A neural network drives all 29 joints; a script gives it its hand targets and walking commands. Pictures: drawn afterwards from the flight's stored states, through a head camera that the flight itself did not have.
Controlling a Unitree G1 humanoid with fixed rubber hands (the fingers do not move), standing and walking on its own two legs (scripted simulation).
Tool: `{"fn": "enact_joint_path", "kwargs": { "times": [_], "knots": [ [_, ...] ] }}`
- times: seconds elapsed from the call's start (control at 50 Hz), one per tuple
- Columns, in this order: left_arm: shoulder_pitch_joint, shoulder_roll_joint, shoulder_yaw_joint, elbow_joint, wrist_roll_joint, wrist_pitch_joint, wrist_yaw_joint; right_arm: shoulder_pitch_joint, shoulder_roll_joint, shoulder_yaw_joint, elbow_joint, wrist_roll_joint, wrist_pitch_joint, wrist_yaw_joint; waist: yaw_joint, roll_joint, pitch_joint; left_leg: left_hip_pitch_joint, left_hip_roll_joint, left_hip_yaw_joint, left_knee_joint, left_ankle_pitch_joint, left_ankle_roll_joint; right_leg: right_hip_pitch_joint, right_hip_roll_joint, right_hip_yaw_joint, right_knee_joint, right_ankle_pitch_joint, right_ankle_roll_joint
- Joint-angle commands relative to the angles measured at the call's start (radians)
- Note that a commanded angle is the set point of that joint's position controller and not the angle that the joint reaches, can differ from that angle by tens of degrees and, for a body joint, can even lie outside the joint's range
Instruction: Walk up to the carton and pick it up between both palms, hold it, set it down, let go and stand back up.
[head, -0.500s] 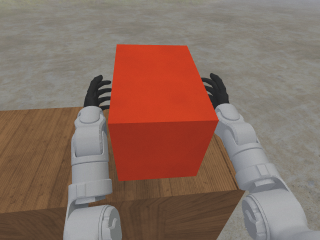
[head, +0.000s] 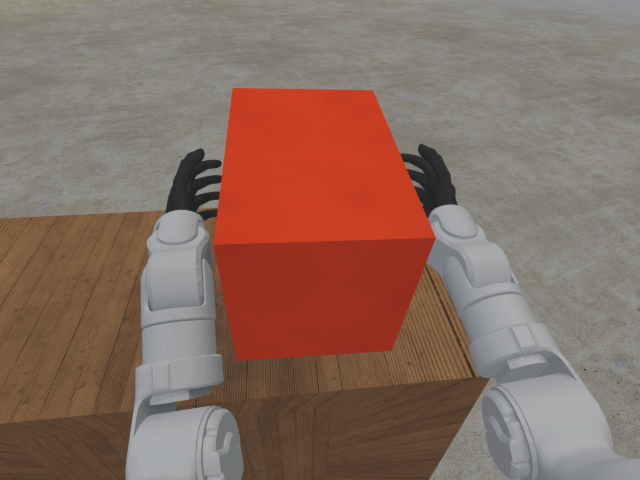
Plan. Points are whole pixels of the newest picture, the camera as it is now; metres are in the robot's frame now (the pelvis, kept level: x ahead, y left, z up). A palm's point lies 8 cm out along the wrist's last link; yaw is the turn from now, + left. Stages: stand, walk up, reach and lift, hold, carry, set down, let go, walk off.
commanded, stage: hold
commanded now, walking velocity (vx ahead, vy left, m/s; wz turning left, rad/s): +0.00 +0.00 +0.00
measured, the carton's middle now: (309, 215) +0.43 +0.01 +0.13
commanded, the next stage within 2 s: none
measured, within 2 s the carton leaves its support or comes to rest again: neither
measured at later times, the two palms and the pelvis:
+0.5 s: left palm (185, 217) +0.36 +0.16 +0.19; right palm (436, 209) +0.37 -0.14 +0.19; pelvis +0.01 +0.00 +0.00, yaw +0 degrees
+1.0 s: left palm (185, 218) +0.36 +0.16 +0.19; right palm (435, 210) +0.37 -0.14 +0.19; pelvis +0.00 +0.00 +0.00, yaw +0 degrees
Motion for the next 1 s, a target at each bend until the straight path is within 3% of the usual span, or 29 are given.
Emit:
{"fn": "enact_joint_path", "kwargs": {
  "times": [0.0,0.36,0.98],
  "knots": [
    [-0.648,-0.569,-0.511,-0.089,-0.156,-0.05,-0.136,-0.723,0.586,0.334,-0.335,0.074,-0.067,0.075,-0.011,0.087,-0.352,0.128,-0.033,0.021,-0.021,0.201,-0.026,0.032,0.028,-0.009,-0.032,0.141,0.06],
    [-0.61,-0.56,-0.532,-0.143,-0.159,-0.041,-0.141,-0.683,0.582,0.363,-0.38,0.085,-0.057,0.065,-0.013,0.09,-0.348,0.142,-0.034,0.019,-0.012,0.246,-0.033,0.048,0.03,-0.009,-0.026,0.185,0.061],
    [-0.619,-0.56,-0.52,-0.114,-0.159,-0.049,-0.143,-0.694,0.593,0.351,-0.359,0.068,-0.061,0.069,-0.006,0.086,-0.34,0.127,-0.033,0.021,-0.022,0.205,-0.026,0.036,0.026,-0.009,-0.031,0.151,0.057]
  ]
}}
